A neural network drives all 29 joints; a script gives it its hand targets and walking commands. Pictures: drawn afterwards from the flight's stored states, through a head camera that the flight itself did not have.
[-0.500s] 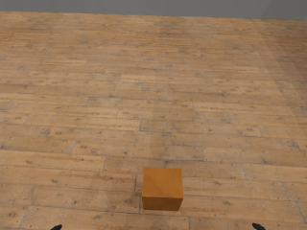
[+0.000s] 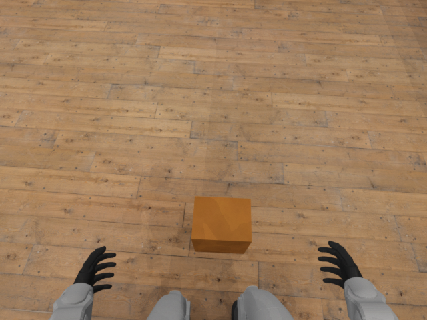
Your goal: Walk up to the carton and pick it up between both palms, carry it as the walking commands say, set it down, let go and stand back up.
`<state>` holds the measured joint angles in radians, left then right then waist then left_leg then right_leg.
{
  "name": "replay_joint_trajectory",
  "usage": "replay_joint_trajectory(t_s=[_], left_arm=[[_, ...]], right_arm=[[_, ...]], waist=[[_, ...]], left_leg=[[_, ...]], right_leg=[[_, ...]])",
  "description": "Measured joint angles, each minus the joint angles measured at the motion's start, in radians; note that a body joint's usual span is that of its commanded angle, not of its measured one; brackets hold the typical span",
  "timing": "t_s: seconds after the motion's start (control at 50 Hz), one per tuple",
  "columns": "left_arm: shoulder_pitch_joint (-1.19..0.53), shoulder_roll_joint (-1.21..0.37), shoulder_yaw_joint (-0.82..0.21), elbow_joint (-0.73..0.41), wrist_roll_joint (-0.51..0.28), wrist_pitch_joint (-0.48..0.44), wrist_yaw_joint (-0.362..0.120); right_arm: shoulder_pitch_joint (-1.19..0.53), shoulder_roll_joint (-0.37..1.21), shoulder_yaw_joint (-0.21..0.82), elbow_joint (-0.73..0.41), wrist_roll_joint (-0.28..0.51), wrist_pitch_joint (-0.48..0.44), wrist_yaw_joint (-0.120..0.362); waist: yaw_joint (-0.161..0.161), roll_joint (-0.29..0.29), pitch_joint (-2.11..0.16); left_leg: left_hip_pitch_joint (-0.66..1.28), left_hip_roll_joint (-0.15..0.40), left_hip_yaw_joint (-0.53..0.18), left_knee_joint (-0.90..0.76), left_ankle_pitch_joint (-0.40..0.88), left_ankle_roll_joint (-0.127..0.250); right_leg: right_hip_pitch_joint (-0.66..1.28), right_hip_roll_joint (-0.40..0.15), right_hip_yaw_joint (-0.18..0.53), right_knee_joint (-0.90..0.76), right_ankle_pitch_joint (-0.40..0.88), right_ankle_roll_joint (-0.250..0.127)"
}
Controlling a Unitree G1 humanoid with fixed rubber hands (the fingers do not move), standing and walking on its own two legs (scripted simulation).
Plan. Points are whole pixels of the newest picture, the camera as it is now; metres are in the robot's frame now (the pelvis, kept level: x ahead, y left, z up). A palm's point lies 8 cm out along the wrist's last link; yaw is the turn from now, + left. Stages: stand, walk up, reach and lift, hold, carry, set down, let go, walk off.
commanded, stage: reach and lift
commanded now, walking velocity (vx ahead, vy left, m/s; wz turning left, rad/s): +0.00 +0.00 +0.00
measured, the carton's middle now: (220, 226) +0.42 -0.02 -0.61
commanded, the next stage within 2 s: none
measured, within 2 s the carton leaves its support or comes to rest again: neither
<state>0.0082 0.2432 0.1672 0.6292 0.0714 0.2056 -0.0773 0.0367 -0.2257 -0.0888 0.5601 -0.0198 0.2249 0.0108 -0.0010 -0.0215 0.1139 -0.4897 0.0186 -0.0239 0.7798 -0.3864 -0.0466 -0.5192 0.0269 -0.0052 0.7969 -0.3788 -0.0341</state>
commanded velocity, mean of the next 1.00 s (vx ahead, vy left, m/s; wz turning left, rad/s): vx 0.00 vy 0.00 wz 0.00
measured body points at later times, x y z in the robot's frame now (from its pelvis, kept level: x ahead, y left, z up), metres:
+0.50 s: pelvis -0.07 +0.01 -0.06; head +0.14 +0.01 +0.34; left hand +0.31 +0.23 -0.16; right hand +0.28 -0.25 -0.16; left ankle +0.00 +0.14 -0.71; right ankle +0.01 -0.10 -0.71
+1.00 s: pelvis -0.08 +0.01 -0.09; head +0.23 +0.01 +0.23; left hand +0.42 +0.17 -0.22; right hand +0.40 -0.20 -0.22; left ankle +0.00 +0.14 -0.71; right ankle +0.01 -0.10 -0.71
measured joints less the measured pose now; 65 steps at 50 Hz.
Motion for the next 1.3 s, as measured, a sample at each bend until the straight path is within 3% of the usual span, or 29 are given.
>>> replay_joint_trajectory(t_s=[0.06,0.12,0.16,0.18,0.24,0.48,0.64,0.86,1.04,1.12,1.18,1.22,1.3], left_arm=[[-0.026,0.022,-0.004,0.010,-0.015,-0.027,-0.001],[-0.062,0.027,-0.014,0.018,-0.015,-0.041,0.006],[-0.085,0.025,-0.026,0.007,-0.028,-0.042,0.017],[-0.096,0.024,-0.032,0.001,-0.037,-0.047,0.024],[-0.145,0.013,-0.038,0.001,-0.068,-0.061,0.036],[-0.481,-0.010,-0.012,-0.016,-0.091,0.007,0.089],[-0.747,-0.025,0.018,0.101,-0.098,0.045,0.106],[-0.970,-0.028,0.045,0.199,-0.125,-0.032,0.155],[-1.004,-0.049,0.052,0.090,-0.101,-0.092,0.165],[-1.021,-0.026,0.035,0.026,-0.102,-0.083,0.174],[-1.055,-0.008,0.014,-0.047,-0.136,-0.066,0.193],[-1.075,0.000,0.000,-0.030,-0.157,-0.063,0.201],[-1.083,0.011,-0.024,-0.040,-0.198,-0.033,0.222]], right_arm=[[-0.033,0.027,0.001,0.013,0.009,-0.018,-0.021],[-0.061,0.042,-0.010,0.023,0.018,-0.033,-0.030],[-0.082,0.043,-0.021,0.020,0.010,-0.039,-0.026],[-0.096,0.041,-0.025,0.025,0.001,-0.048,-0.026],[-0.140,0.029,-0.038,0.032,-0.002,-0.066,-0.020],[-0.471,-0.045,-0.099,0.066,0.076,-0.026,0.019],[-0.726,-0.047,-0.120,0.158,0.087,0.000,0.015],[-0.976,-0.022,-0.192,0.290,0.044,-0.078,-0.019],[-1.017,-0.007,-0.214,0.169,0.025,-0.130,-0.029],[-1.029,-0.032,-0.209,0.126,0.058,-0.133,-0.024],[-1.055,-0.067,-0.202,0.076,0.088,-0.121,-0.027],[-1.079,-0.087,-0.193,0.109,0.095,-0.121,-0.029],[-1.079,-0.088,-0.167,0.056,0.155,-0.089,-0.053]], waist=[[-0.016,-0.013,-0.038],[-0.027,-0.004,-0.071],[-0.031,0.007,-0.081],[-0.035,0.009,-0.087],[-0.037,0.012,-0.100],[-0.043,0.020,-0.045],[-0.038,0.021,-0.009],[-0.030,0.037,-0.045],[-0.041,0.011,0.115],[-0.047,0.012,0.242],[-0.044,0.023,0.388],[-0.047,0.032,0.411],[-0.056,0.029,0.411]], left_leg=[[-0.089,-0.008,-0.010,0.063,-0.030,0.006],[-0.175,-0.011,-0.028,0.112,-0.043,0.005],[-0.224,-0.013,-0.035,0.133,-0.046,0.004],[-0.252,-0.019,-0.036,0.143,-0.029,0.021],[-0.325,-0.027,-0.030,0.159,-0.027,0.018],[-0.596,-0.032,-0.008,0.266,0.024,0.027],[-0.722,-0.030,0.003,0.321,0.044,0.030],[-0.913,-0.039,0.004,0.360,0.050,0.029],[-0.892,-0.042,-0.007,0.381,0.028,0.012],[-0.863,-0.048,-0.020,0.418,0.008,0.017],[-0.820,-0.055,-0.031,0.472,-0.014,0.015],[-0.852,-0.060,-0.033,0.524,-0.032,0.014],[-0.940,-0.069,-0.028,0.632,-0.050,-0.002]], right_leg=[[-0.083,-0.004,-0.004,0.058,0.036,0.007],[-0.156,-0.002,-0.016,0.103,-0.039,0.000],[-0.201,-0.001,-0.019,0.119,-0.040,-0.010],[-0.226,-0.003,-0.016,0.127,-0.036,-0.012],[-0.304,-0.009,-0.004,0.151,-0.038,0.008],[-0.579,-0.008,0.024,0.249,0.028,0.031],[-0.707,-0.002,0.035,0.299,0.057,0.038],[-0.901,-0.008,0.039,0.346,0.058,0.040],[-0.882,-0.003,0.037,0.372,0.031,0.034],[-0.847,-0.005,0.027,0.405,0.011,0.032],[-0.799,-0.003,0.025,0.454,-0.013,0.035],[-0.830,-0.003,0.024,0.505,-0.031,0.037],[-0.922,0.000,0.035,0.621,-0.059,0.032]])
